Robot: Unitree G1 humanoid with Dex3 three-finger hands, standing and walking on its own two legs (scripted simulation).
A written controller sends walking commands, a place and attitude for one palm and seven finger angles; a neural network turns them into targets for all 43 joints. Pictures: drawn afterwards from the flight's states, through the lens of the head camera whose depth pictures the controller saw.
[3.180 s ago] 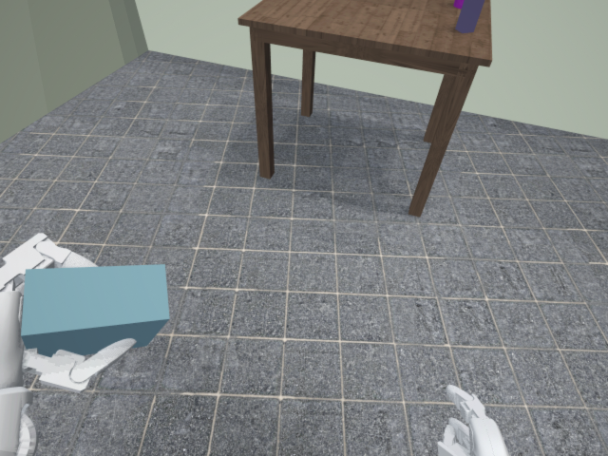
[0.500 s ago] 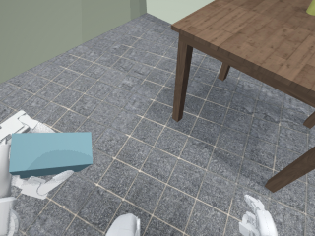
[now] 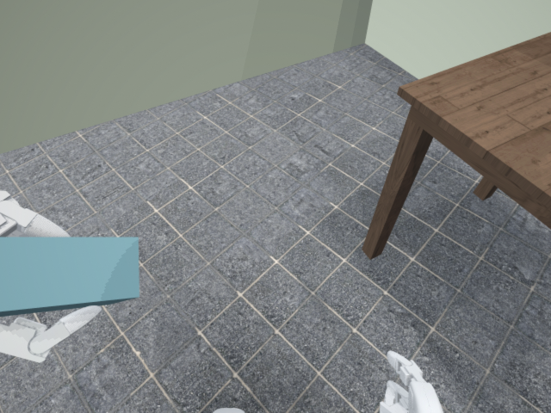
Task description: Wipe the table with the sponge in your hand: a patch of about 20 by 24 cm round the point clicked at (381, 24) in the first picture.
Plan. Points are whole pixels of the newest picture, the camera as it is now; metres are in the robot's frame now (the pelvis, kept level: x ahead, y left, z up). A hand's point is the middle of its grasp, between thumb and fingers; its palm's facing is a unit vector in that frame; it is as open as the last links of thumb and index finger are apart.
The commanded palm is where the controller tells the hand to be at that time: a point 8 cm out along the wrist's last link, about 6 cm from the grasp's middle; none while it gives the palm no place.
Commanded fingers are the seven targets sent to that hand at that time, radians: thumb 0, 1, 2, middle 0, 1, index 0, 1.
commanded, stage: walk to a spot facing it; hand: left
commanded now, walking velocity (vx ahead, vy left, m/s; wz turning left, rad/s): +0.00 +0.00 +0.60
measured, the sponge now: (81, 277) +0.21 +0.21 +0.18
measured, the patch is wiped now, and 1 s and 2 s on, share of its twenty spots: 0.00 0.00 0.00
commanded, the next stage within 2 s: none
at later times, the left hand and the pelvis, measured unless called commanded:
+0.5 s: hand out of the picture +0.18 +0.28 +0.20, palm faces +0.58 -0.66 -0.47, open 9.9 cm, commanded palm +0.10 +0.31 +0.19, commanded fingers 0.00 0.10 1.30 -1.20 -1.60 -1.20 -1.60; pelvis +0.03 -0.01 +0.00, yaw +17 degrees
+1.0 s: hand out of the picture +0.05 +0.21 +0.17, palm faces +0.79 -0.43 -0.43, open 9.9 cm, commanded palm -0.02 +0.22 +0.19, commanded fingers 0.00 0.10 1.30 -1.20 -1.60 -1.20 -1.60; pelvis +0.02 -0.10 +0.01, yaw +37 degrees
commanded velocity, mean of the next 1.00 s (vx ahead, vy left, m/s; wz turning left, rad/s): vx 0.10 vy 0.00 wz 0.60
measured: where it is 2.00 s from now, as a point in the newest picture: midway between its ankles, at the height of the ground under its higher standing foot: outside the picture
